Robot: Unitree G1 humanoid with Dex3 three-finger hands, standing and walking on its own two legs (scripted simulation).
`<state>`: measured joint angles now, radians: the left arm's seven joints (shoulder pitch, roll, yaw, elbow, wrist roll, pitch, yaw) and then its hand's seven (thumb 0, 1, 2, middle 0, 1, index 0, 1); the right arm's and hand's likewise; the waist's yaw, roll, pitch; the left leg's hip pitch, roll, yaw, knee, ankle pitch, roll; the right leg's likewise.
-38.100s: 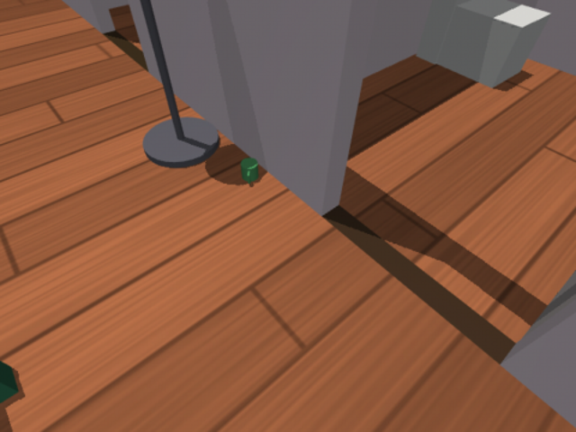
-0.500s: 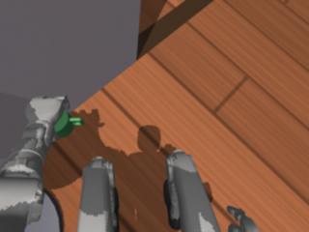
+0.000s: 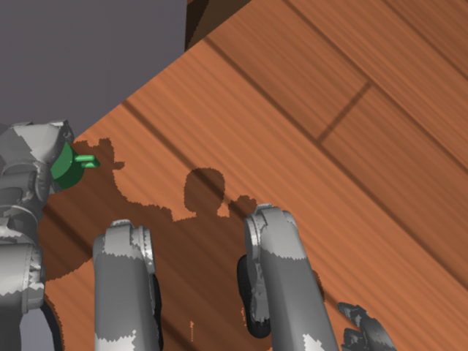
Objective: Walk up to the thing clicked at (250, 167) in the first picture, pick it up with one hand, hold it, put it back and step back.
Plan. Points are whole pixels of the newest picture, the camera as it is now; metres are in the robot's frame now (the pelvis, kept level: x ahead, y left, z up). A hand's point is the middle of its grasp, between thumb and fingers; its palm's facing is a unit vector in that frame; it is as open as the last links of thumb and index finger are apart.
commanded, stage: crouch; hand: left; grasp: from above
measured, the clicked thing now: (63, 162) +0.45 +0.27 -0.20
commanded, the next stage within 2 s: lower in 0.40 s
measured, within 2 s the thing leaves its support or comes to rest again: rests again in 1.30 s
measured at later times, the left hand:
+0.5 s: hand (57, 166) +0.44 +0.28 -0.21, palm faces -0.45 -0.05 -0.89, open 11.0 cm
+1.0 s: hand (69, 173) +0.45 +0.28 -0.27, palm faces -0.46 -0.07 -0.89, open 11.0 cm
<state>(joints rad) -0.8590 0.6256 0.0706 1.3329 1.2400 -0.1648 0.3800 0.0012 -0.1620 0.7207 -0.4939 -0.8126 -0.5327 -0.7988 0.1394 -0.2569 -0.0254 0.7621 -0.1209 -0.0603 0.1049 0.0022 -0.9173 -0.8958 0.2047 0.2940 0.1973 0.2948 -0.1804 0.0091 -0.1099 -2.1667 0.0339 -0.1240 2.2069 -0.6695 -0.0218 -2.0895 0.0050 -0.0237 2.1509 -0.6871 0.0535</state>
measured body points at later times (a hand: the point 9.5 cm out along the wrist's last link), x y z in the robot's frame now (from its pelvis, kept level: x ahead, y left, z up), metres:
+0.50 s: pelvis +0.00 +0.00 -0.05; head +0.23 +0.06 +0.33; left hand +0.46 +0.28 -0.16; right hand +0.05 -0.27 -0.16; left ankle +0.08 +0.13 -0.36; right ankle +0.09 -0.14 -0.36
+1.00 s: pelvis +0.00 +0.00 -0.08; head +0.25 +0.07 +0.29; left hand +0.47 +0.28 -0.22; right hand +0.05 -0.28 -0.18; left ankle +0.08 +0.13 -0.36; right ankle +0.09 -0.14 -0.36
